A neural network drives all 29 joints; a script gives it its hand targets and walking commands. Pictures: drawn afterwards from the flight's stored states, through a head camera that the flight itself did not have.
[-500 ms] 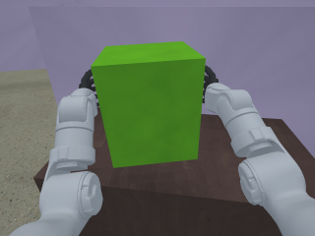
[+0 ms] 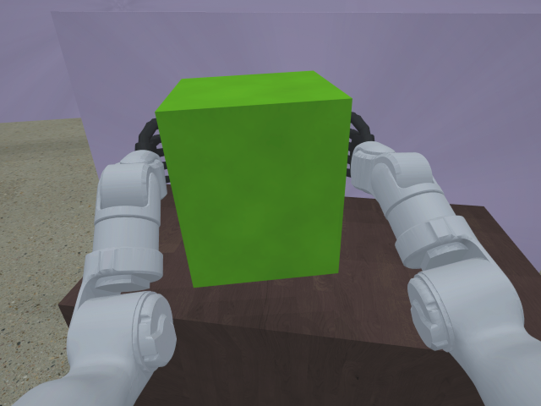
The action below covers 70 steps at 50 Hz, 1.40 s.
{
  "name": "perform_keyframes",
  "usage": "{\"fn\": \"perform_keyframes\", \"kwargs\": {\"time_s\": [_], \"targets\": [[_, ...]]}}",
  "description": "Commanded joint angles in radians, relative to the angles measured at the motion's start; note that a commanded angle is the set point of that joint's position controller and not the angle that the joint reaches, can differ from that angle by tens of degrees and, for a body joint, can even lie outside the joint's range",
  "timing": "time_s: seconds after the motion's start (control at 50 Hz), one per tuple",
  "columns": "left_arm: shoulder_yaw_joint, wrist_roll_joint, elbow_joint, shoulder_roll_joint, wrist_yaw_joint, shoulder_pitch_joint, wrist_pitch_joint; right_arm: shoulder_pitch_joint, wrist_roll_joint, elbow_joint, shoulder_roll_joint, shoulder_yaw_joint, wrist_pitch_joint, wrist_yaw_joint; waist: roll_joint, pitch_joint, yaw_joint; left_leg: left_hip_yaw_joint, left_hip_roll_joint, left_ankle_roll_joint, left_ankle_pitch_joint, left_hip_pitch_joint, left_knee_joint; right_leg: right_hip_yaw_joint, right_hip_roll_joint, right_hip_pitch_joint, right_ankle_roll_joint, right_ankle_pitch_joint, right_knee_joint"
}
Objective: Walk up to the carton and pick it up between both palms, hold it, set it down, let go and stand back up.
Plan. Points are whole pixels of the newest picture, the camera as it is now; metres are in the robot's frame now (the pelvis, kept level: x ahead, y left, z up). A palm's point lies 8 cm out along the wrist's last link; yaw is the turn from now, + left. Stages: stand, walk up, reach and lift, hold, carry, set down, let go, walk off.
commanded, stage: hold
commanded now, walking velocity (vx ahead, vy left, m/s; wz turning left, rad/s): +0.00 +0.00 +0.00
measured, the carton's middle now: (257, 172) +0.38 +0.01 +0.26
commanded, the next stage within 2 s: none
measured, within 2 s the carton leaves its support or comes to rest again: neither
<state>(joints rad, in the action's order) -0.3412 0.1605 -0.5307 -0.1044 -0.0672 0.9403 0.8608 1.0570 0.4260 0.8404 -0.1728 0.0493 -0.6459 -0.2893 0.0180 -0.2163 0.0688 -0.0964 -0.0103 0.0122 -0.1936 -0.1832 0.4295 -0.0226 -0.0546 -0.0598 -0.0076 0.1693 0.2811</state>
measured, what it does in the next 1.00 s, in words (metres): stands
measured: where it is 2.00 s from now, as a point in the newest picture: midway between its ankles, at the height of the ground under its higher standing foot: outside the picture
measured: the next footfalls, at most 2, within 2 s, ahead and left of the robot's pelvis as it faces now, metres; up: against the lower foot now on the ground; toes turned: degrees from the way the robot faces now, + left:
none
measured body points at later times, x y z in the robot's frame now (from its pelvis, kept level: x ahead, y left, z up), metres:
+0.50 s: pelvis +0.00 +0.00 +0.00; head -0.10 +0.02 +0.44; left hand +0.38 +0.16 +0.28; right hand +0.38 -0.14 +0.28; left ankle +0.03 +0.12 -0.75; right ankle -0.01 -0.12 -0.75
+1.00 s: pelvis +0.00 +0.00 +0.00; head -0.10 +0.01 +0.44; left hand +0.38 +0.16 +0.28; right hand +0.38 -0.14 +0.29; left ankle +0.03 +0.12 -0.75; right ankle -0.01 -0.12 -0.75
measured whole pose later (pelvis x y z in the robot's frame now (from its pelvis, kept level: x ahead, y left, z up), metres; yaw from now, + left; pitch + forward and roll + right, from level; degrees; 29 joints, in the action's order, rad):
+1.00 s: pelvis +0.00 +0.00 +0.00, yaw +0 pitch -3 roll -2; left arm -0.34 0.17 -0.51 -0.10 -0.07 0.93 0.87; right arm 1.04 0.43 0.82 -0.18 0.06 -0.65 -0.29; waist 0.02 -0.22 0.07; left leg -0.10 -0.01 0.01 -0.20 -0.18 0.43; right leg -0.03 -0.06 -0.05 -0.01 0.17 0.28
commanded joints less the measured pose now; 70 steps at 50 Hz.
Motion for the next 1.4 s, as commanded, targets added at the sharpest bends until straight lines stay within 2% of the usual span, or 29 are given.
{"fn": "perform_keyframes", "kwargs": {"time_s": [0.0, 0.04, 0.1, 0.16, 0.2, 0.3, 0.36, 0.38, 0.4, 0.46, 0.5, 0.58, 0.66, 0.72, 0.74, 0.78, 0.82, 0.86, 0.92, 0.98, 1.02, 1.08, 1.16, 1.22, 1.28, 1.38], "targets": [[0.411, -0.189, 0.227, 0.708, 0.144, 0.911, -0.111, 0.947, 0.181, -0.428, 0.696, 0.161, 0.045, 0.137, 0.071, -0.347, 0.018, 0.031, 0.038, 0.051, 0.278, 0.202, -0.029, 0.012, -0.036, -0.017, 0.055, -0.164, -0.048], [0.388, -0.183, 0.199, 0.691, 0.147, 0.921, -0.112, 0.949, 0.174, -0.394, 0.690, 0.142, 0.040, 0.136, 0.062, -0.322, 0.014, 0.029, 0.039, 0.048, 0.245, 0.186, -0.033, 0.008, -0.031, -0.024, 0.056, -0.143, -0.052], [0.404, -0.192, 0.237, 0.700, 0.144, 0.918, -0.118, 0.942, 0.184, -0.419, 0.701, 0.159, 0.044, 0.136, 0.062, -0.368, 0.016, 0.028, 0.041, 0.049, 0.283, 0.204, -0.024, 0.007, -0.034, -0.005, 0.057, -0.185, -0.044], [0.398, -0.191, 0.239, 0.705, 0.138, 0.901, -0.118, 0.947, 0.194, -0.450, 0.696, 0.169, 0.046, 0.135, 0.059, -0.369, 0.006, 0.026, 0.042, 0.052, 0.312, 0.213, -0.017, 0.010, -0.037, -0.008, 0.060, -0.210, -0.042], [0.387, -0.181, 0.233, 0.692, 0.141, 0.885, -0.110, 0.928, 0.189, -0.438, 0.689, 0.169, 0.042, 0.132, 0.053, -0.345, 0.013, 0.028, 0.041, 0.050, 0.311, 0.221, -0.020, 0.011, -0.036, -0.008, 0.062, -0.211, -0.045], [0.376, -0.174, 0.221, 0.685, 0.150, 0.875, -0.103, 0.943, 0.192, -0.448, 0.694, 0.173, 0.040, 0.128, 0.040, -0.327, 0.000, 0.032, 0.046, 0.040, 0.282, 0.202, -0.027, 0.005, -0.030, -0.007, 0.067, -0.203, -0.047], [0.388, -0.178, 0.236, 0.684, 0.146, 0.894, -0.108, 0.941, 0.189, -0.443, 0.703, 0.172, 0.042, 0.131, 0.044, -0.335, 0.005, 0.033, 0.045, 0.040, 0.278, 0.199, -0.026, 0.008, -0.033, -0.013, 0.066, -0.193, -0.043], [0.405, -0.187, 0.247, 0.692, 0.145, 0.896, -0.108, 0.936, 0.188, -0.442, 0.696, 0.167, 0.042, 0.131, 0.057, -0.343, 0.016, 0.031, 0.044, 0.045, 0.284, 0.203, -0.027, 0.008, -0.034, -0.013, 0.062, -0.195, -0.042], [0.411, -0.192, 0.256, 0.698, 0.143, 0.902, -0.109, 0.942, 0.189, -0.452, 0.704, 0.170, 0.043, 0.131, 0.062, -0.352, 0.009, 0.029, 0.041, 0.050, 0.292, 0.204, -0.023, 0.011, -0.038, -0.009, 0.060, -0.191, -0.041], [0.414, -0.193, 0.254, 0.702, 0.140, 0.906, -0.109, 0.928, 0.184, -0.436, 0.701, 0.165, 0.039, 0.132, 0.056, -0.339, 0.019, 0.026, 0.038, 0.050, 0.300, 0.211, -0.026, 0.010, -0.038, -0.016, 0.057, -0.191, -0.044], [0.421, -0.198, 0.263, 0.713, 0.141, 0.896, -0.108, 0.929, 0.188, -0.456, 0.694, 0.168, 0.043, 0.132, 0.072, -0.358, 0.022, 0.026, 0.040, 0.057, 0.314, 0.213, -0.016, 0.010, -0.040, -0.010, 0.055, -0.200, -0.039], [0.415, -0.192, 0.259, 0.704, 0.140, 0.883, -0.105, 0.917, 0.194, -0.446, 0.690, 0.172, 0.037, 0.131, 0.059, -0.348, 0.019, 0.023, 0.038, 0.057, 0.330, 0.219, -0.018, 0.011, -0.042, -0.004, 0.057, -0.217, -0.041], [0.384, -0.173, 0.227, 0.687, 0.145, 0.873, -0.102, 0.927, 0.184, -0.430, 0.685, 0.167, 0.036, 0.134, 0.043, -0.308, 0.005, 0.029, 0.039, 0.045, 0.277, 0.197, -0.033, 0.010, -0.035, -0.016, 0.061, -0.173, -0.051], [0.395, -0.182, 0.232, 0.694, 0.145, 0.900, -0.105, 0.930, 0.180, -0.414, 0.690, 0.154, 0.037, 0.138, 0.062, -0.318, 0.010, 0.030, 0.039, 0.046, 0.256, 0.188, -0.036, 0.008, -0.035, -0.020, 0.056, -0.144, -0.051], [0.420, -0.197, 0.271, 0.708, 0.141, 0.905, -0.109, 0.947, 0.195, -0.462, 0.702, 0.179, 0.045, 0.138, 0.060, -0.367, 0.012, 0.028, 0.039, 0.048, 0.301, 0.210, -0.024, 0.010, -0.038, -0.007, 0.056, -0.191, -0.042], [0.416, -0.193, 0.277, 0.700, 0.138, 0.907, -0.110, 0.924, 0.194, -0.446, 0.698, 0.171, 0.039, 0.135, 0.064, -0.369, 0.015, 0.022, 0.038, 0.052, 0.327, 0.223, -0.014, 0.008, -0.040, -0.006, 0.055, -0.217, -0.039], [0.412, -0.189, 0.279, 0.705, 0.137, 0.896, -0.108, 0.938, 0.202, -0.481, 0.711, 0.186, 0.042, 0.131, 0.054, -0.378, 0.004, 0.025, 0.041, 0.050, 0.337, 0.224, -0.008, 0.007, -0.039, 0.008, 0.063, -0.241, -0.036], [0.385, -0.171, 0.243, 0.678, 0.142, 0.880, -0.102, 0.917, 0.187, -0.437, 0.690, 0.164, 0.031, 0.128, 0.041, -0.318, 0.007, 0.030, 0.041, 0.045, 0.293, 0.205, -0.024, 0.009, -0.036, -0.009, 0.065, -0.208, -0.046], [0.383, -0.168, 0.237, 0.677, 0.149, 0.864, -0.098, 0.920, 0.190, -0.448, 0.694, 0.178, 0.033, 0.127, 0.036, -0.324, 0.001, 0.032, 0.044, 0.040, 0.285, 0.200, -0.030, 0.007, -0.030, -0.001, 0.068, -0.204, -0.044], [0.399, -0.187, 0.244, 0.684, 0.149, 0.896, -0.106, 0.937, 0.188, -0.453, 0.707, 0.174, 0.035, 0.128, 0.036, -0.337, 0.011, 0.030, 0.046, 0.038, 0.275, 0.200, -0.028, 0.005, -0.030, -0.018, 0.066, -0.197, -0.044], [0.391, -0.182, 0.236, 0.683, 0.148, 0.895, -0.105, 0.932, 0.183, -0.432, 0.704, 0.167, 0.032, 0.129, 0.041, -0.327, 0.008, 0.030, 0.041, 0.040, 0.274, 0.199, -0.029, 0.005, -0.032, -0.012, 0.063, -0.187, -0.046], [0.405, -0.189, 0.250, 0.699, 0.147, 0.887, -0.105, 0.937, 0.192, -0.466, 0.702, 0.178, 0.037, 0.126, 0.049, -0.356, 0.007, 0.027, 0.042, 0.048, 0.307, 0.208, -0.020, 0.007, -0.036, -0.004, 0.063, -0.216, -0.040], [0.394, -0.177, 0.223, 0.691, 0.150, 0.868, -0.099, 0.924, 0.181, -0.445, 0.679, 0.161, 0.033, 0.125, 0.058, -0.315, 0.020, 0.030, 0.043, 0.049, 0.287, 0.207, -0.027, 0.007, -0.034, -0.013, 0.061, -0.198, -0.047], [0.398, -0.183, 0.229, 0.699, 0.150, 0.894, -0.104, 0.940, 0.177, -0.440, 0.684, 0.153, 0.038, 0.130, 0.060, -0.324, 0.021, 0.029, 0.041, 0.050, 0.271, 0.201, -0.029, 0.008, -0.036, -0.020, 0.057, -0.166, -0.049], [0.389, -0.178, 0.220, 0.693, 0.148, 0.906, -0.109, 0.950, 0.178, -0.427, 0.696, 0.158, 0.038, 0.135, 0.046, -0.335, 0.006, 0.029, 0.038, 0.042, 0.255, 0.191, -0.034, 0.008, -0.034, -0.020, 0.059, -0.147, -0.049], [0.404, -0.190, 0.249, 0.696, 0.145, 0.898, -0.110, 0.938, 0.190, -0.446, 0.705, 0.174, 0.039, 0.132, 0.047, -0.360, 0.012, 0.029, 0.041, 0.044, 0.295, 0.206, -0.022, 0.007, -0.035, -0.007, 0.062, -0.203, -0.039]]}}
